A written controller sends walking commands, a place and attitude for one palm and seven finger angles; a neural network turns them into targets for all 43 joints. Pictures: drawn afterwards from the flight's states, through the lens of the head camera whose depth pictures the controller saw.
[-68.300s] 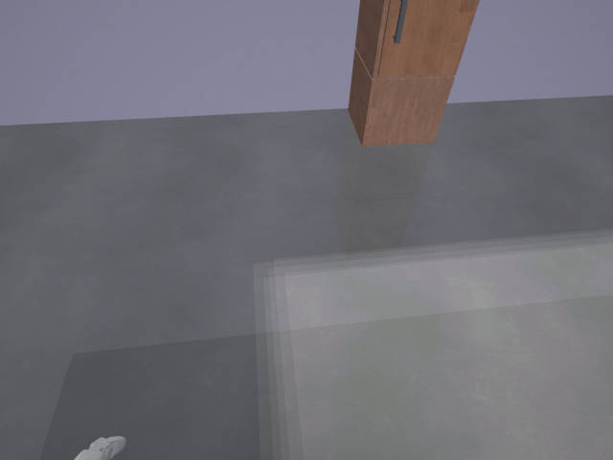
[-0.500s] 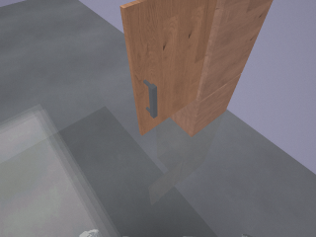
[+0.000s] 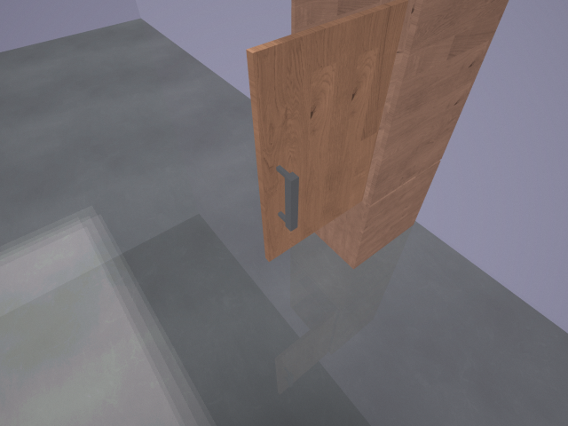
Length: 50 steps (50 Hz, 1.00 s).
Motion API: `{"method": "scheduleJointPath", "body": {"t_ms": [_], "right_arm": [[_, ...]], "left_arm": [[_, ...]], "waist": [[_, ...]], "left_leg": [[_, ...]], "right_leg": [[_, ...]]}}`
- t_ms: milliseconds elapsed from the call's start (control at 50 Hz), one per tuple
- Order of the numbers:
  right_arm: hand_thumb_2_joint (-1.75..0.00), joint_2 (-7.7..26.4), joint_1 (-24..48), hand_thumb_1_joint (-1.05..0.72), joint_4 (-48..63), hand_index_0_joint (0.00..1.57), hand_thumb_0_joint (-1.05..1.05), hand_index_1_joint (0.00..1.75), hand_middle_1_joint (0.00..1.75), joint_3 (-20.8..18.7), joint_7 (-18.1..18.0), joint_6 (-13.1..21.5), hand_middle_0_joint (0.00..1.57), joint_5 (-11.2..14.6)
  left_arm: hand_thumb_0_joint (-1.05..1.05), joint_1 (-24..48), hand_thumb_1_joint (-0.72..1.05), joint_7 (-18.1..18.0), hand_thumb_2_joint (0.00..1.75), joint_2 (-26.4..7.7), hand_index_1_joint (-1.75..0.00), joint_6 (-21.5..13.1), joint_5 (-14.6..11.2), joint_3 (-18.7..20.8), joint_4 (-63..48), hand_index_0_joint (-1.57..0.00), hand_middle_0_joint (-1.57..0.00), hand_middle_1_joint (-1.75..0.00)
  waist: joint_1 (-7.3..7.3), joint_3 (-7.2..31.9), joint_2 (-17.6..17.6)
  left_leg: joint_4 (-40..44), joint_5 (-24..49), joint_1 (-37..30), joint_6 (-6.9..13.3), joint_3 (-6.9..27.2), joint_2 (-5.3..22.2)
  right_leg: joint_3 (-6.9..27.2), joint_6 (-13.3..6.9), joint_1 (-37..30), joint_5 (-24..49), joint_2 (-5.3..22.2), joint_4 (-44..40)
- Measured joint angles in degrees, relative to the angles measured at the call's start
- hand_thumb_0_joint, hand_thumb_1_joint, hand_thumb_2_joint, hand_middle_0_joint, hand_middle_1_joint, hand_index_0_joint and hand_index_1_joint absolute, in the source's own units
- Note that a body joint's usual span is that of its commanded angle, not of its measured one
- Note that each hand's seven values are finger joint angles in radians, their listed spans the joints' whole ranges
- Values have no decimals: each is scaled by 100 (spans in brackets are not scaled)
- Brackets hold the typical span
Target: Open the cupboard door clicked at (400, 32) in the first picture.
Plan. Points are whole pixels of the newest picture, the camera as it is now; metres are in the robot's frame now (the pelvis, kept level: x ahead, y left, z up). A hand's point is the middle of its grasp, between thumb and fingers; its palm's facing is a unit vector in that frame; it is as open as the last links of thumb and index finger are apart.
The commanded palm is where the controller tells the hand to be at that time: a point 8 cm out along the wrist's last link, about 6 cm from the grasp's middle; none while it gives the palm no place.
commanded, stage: let the arm hang, fingers relaxed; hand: left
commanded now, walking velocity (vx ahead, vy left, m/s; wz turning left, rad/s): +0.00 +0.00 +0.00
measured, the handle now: (286, 198) +0.61 +0.03 -0.10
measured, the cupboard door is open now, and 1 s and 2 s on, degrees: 91 91 91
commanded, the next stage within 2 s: look to check the result in 0.30 s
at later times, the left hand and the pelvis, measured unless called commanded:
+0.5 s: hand out of the picture +0.06 +0.22 -0.17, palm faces -0.01 -0.97 -0.26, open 7.3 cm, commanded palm none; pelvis +0.02 +0.01 +0.00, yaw +0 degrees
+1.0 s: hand out of the picture +0.11 +0.23 -0.16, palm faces -0.02 -0.95 -0.31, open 7.3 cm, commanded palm none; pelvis +0.04 +0.00 +0.00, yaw +0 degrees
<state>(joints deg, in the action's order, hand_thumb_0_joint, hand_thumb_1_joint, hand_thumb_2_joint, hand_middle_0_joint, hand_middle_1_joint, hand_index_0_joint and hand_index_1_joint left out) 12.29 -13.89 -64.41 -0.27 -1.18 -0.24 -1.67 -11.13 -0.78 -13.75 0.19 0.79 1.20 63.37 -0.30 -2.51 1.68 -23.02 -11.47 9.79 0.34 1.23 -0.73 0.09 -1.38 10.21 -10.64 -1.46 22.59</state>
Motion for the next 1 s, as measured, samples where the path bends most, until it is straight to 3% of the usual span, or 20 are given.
{"method": "scheduleJointPath", "body": {"t_ms": [380, 720, 1000], "right_arm": [[-90, -31, 188, -90, -129, 20, 1, 30, 30, 16, -41, 115, 20, 38], [-90, 255, 590, -90, -47, 20, 1, 30, 30, -17, -30, 132, 20, 49], [-90, 444, 687, -90, -69, 20, 1, 30, 30, -16, 3, 110, 20, 44]], "left_arm": [[0, 138, 91, -1, 90, 149, -30, -63, -1, -65, 167, -20, -20, -30], [0, 244, 91, -5, 90, -133, -30, -107, 5, -39, 169, -20, -20, -30], [0, 434, 91, 13, 90, -288, -30, -144, -4, -61, 110, -20, -20, -30]], "waist": [[-11, -92, -145], [42, -62, -101], [3, -48, -135]], "left_leg": [[189, -39, -167, 102, -81, -119], [357, -72, -366, 85, -61, -109], [492, -56, -493, 33, -40, -56]], "right_leg": [[89, 105, -83, -109, 119, -32], [74, 90, -265, -171, 111, -156], [55, 42, -395, -151, 60, -296]]}}
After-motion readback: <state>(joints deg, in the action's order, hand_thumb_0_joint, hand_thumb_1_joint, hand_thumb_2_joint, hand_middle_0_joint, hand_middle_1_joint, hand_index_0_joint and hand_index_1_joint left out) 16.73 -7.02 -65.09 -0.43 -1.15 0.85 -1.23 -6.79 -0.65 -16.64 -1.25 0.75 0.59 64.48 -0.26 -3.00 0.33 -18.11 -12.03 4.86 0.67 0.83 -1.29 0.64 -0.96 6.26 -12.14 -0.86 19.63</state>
